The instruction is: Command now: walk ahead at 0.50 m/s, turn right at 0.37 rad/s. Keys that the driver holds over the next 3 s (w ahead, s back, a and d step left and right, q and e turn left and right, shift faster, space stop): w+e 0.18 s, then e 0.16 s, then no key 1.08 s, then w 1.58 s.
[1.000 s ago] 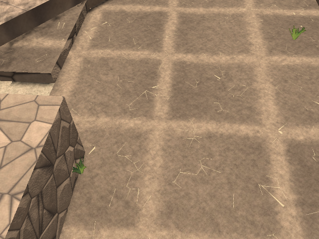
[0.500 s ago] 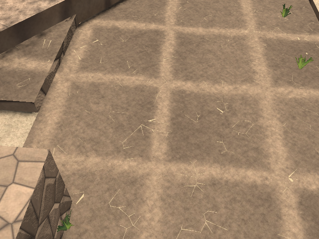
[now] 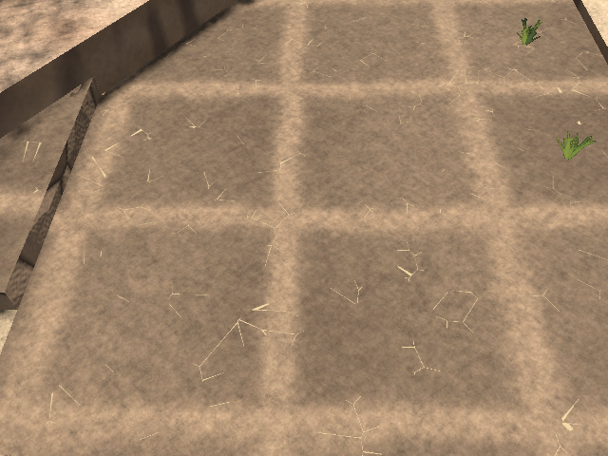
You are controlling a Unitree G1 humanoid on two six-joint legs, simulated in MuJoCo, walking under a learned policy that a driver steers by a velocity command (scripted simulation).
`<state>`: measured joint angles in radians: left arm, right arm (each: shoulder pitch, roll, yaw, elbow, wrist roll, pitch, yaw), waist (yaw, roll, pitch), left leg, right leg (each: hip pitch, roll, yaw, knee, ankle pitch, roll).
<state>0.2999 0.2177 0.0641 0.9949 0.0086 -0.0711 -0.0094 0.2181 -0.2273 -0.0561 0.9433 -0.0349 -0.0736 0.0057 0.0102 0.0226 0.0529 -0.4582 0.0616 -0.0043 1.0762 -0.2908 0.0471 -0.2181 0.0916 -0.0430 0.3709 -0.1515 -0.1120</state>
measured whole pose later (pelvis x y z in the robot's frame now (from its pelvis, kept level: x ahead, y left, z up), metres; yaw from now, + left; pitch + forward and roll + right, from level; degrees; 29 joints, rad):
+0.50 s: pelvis +0.22 +0.04 -0.01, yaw -15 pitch +0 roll -1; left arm 0.29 0.29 0.09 0.90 0.02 0.00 0.01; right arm 0.10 -0.22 -0.02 0.83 -0.02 -0.06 -0.02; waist 0.04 -0.04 0.09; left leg -0.36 0.01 0.05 0.47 -0.12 0.04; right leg -0.40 0.08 0.06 1.12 -0.47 -0.03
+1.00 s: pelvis +0.24 +0.01 +0.00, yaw -17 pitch -2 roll +0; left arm 0.21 0.19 0.01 0.98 0.01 0.00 0.02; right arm 0.26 -0.21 -0.01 1.02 -0.02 0.00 -0.01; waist -0.03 0.02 0.01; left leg -0.22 0.02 0.04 0.38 -0.12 0.00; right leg -0.15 0.05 0.00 0.39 -0.21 -0.04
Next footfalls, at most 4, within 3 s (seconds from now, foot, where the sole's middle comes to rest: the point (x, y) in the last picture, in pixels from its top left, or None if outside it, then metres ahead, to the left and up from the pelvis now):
0.34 left None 0.37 0.10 -0.78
0.76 right None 0.26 -0.09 -0.78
1.74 left None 0.44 0.09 -0.78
2.24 right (394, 351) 0.72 -0.15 -0.78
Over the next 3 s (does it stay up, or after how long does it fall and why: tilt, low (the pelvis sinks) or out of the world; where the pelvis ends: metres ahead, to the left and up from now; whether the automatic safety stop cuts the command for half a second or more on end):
stays up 1.01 -0.14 0.00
